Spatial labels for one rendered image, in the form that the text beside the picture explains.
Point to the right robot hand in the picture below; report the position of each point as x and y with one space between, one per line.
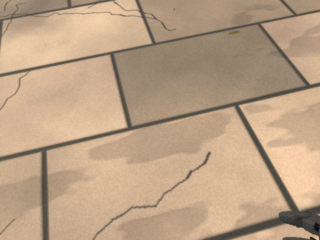
307 220

